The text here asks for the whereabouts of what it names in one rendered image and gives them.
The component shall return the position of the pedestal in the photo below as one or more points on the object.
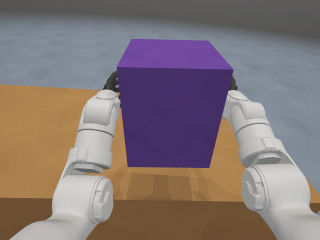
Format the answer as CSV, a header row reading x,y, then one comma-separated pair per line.
x,y
39,126

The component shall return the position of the right robot hand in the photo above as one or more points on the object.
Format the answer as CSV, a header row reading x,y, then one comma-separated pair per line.
x,y
232,85

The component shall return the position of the left robot hand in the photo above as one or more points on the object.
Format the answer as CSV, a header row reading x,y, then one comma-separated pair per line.
x,y
111,83

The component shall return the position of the robot right forearm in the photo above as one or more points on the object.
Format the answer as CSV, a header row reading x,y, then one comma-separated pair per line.
x,y
255,138

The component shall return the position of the robot left forearm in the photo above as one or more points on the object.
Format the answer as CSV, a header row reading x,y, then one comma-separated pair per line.
x,y
96,130

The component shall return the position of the carton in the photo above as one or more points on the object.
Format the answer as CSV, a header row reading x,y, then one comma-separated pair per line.
x,y
172,96

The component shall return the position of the robot right upper arm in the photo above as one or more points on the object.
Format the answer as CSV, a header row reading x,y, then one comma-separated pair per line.
x,y
280,194

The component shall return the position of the robot left upper arm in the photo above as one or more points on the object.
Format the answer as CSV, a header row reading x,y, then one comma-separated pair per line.
x,y
80,203

